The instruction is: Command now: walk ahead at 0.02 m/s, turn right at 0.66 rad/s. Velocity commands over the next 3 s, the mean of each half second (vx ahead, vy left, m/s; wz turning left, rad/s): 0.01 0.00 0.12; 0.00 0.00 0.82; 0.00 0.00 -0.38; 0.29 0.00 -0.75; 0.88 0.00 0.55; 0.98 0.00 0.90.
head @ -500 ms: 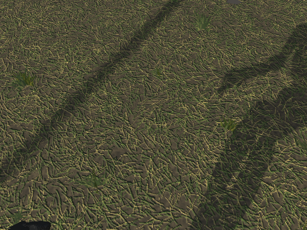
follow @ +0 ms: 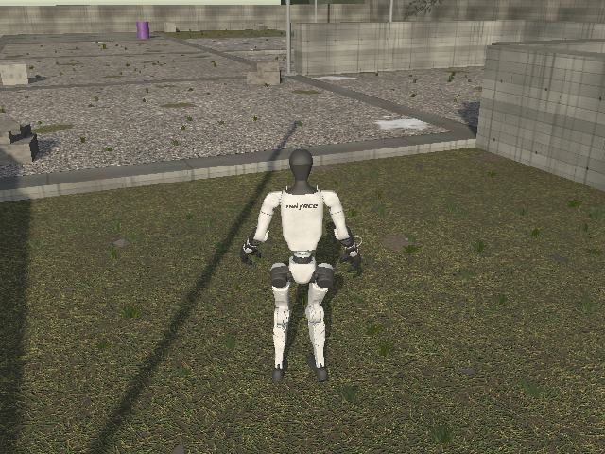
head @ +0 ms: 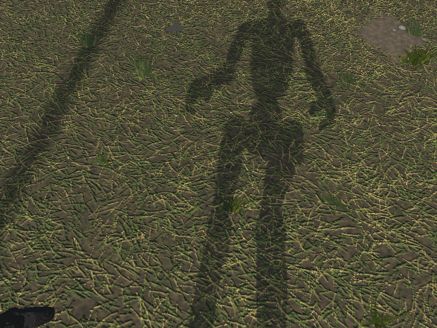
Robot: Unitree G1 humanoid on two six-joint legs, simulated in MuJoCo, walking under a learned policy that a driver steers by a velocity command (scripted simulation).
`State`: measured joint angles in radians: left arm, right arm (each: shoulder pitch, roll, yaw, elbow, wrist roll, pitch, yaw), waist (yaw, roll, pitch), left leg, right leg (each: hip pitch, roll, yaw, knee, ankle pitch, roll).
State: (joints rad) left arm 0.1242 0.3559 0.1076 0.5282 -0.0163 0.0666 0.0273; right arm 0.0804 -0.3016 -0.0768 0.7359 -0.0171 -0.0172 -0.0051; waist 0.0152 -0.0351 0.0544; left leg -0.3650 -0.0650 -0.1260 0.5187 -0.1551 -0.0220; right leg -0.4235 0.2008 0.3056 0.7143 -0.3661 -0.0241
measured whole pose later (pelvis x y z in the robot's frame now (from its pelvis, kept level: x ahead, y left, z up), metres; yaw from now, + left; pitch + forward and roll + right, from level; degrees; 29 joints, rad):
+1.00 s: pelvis +0.01 +0.06 +0.01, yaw +33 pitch +3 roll -2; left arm 0.10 0.31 0.08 0.68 0.01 -0.01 0.02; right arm 0.15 -0.33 -0.08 0.58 0.01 0.05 -0.03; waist -0.01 -0.01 0.05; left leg -0.34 -0.11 -0.17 0.51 -0.20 0.06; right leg -0.54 0.02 0.11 0.84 -0.29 0.08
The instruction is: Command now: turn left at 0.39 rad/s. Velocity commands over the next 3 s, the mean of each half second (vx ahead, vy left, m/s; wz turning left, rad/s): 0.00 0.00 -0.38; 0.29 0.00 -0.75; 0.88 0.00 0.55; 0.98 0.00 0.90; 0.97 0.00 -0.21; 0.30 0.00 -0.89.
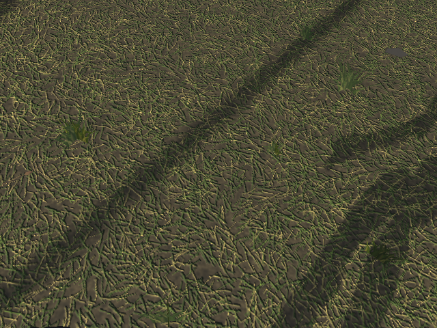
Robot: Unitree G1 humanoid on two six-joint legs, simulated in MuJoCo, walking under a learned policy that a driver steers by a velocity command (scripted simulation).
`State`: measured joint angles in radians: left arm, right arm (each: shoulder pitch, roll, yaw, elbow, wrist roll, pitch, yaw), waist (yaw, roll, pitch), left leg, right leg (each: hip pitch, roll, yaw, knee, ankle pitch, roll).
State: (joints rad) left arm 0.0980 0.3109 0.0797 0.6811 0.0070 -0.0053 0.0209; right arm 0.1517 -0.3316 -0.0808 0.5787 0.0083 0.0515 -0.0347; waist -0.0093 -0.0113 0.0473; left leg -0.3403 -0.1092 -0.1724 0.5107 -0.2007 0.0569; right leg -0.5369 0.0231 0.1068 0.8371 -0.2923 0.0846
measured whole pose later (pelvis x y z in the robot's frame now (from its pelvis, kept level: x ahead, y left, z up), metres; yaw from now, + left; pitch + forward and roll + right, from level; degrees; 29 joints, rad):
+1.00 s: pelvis +0.09 -0.13 +0.01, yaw -38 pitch +1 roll +0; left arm 0.41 0.28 0.05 0.72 0.02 -0.04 -0.03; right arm 0.18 -0.31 -0.06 0.70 -0.05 -0.03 0.06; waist 0.02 0.05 0.00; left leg -0.64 0.11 0.02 1.05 -0.16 -0.03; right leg -0.06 0.06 0.02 0.32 -0.29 -0.07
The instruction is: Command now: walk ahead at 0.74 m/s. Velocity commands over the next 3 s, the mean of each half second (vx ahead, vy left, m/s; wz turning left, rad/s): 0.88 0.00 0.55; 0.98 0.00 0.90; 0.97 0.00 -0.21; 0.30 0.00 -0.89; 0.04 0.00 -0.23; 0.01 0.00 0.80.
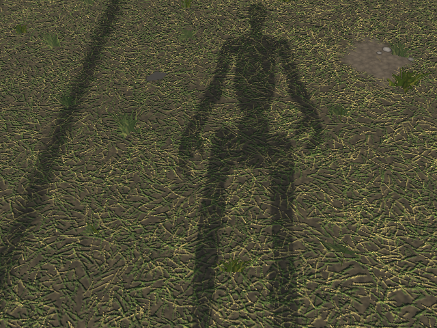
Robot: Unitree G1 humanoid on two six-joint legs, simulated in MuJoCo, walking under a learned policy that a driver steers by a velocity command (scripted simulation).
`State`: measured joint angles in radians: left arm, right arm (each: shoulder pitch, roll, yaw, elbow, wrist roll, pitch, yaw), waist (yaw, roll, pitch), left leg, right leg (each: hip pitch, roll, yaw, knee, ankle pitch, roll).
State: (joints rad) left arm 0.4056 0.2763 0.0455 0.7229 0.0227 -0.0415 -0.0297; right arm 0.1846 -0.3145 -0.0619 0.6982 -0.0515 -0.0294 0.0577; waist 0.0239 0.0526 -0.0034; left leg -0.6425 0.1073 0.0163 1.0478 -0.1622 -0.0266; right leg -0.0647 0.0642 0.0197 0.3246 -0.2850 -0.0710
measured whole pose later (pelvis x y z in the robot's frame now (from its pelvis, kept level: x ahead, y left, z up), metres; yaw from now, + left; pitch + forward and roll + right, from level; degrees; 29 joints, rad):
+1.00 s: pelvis +0.82 +0.25 -0.01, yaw +47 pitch +2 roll -3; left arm 0.50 0.34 0.05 0.88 0.04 -0.10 0.00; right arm 0.03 -0.37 -0.04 0.63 -0.04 0.00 0.08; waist 0.07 0.06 0.01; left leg -0.77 0.05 0.00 1.12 -0.13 0.09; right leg 0.02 0.00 -0.20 0.30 -0.34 0.03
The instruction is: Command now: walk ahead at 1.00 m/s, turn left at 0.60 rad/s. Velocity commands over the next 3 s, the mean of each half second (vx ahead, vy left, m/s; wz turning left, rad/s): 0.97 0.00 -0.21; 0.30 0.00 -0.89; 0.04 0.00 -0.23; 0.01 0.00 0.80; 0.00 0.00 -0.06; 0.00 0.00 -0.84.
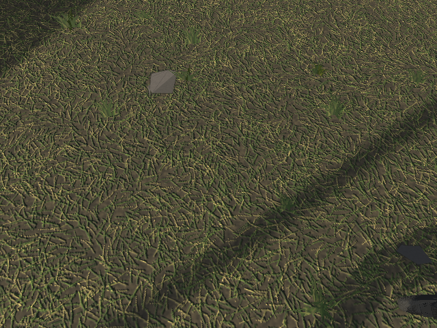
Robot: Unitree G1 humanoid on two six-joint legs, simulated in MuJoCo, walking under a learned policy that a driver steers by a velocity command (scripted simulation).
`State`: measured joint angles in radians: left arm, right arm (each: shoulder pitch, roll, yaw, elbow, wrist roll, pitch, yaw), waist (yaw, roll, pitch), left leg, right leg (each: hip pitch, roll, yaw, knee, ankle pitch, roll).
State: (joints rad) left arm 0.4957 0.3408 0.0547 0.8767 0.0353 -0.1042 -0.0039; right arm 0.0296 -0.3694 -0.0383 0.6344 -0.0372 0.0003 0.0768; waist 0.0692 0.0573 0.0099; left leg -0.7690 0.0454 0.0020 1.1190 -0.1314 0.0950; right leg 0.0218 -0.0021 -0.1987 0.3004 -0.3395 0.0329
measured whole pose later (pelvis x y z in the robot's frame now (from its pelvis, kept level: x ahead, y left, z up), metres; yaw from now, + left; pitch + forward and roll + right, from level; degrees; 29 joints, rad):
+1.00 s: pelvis +0.78 -0.02 -0.01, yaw -39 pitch +2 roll +0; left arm 0.20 0.35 0.10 0.61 -0.03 0.05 0.06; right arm 0.03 -0.29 -0.03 0.63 0.00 -0.06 -0.02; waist 0.04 0.03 0.03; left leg -0.48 -0.07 -0.21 0.49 -0.05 -0.08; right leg -0.30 0.26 0.33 0.63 -0.30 -0.09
